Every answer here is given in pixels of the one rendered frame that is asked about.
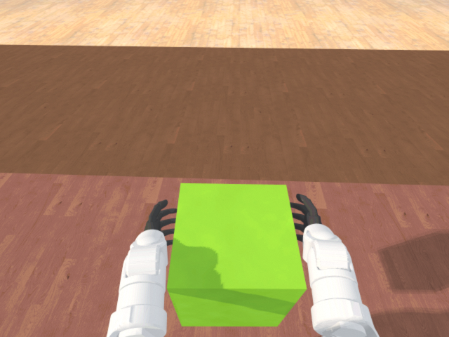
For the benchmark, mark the left robot forearm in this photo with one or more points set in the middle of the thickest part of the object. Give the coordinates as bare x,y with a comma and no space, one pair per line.
140,307

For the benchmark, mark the robot right hand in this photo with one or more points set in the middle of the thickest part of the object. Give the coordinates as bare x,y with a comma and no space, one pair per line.
310,214

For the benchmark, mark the right robot forearm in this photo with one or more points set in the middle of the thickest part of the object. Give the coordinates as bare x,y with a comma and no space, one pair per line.
338,308

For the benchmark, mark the carton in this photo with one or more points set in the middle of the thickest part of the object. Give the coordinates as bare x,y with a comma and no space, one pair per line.
235,259

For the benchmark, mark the robot left hand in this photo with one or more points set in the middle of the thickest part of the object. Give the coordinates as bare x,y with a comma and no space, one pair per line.
155,222

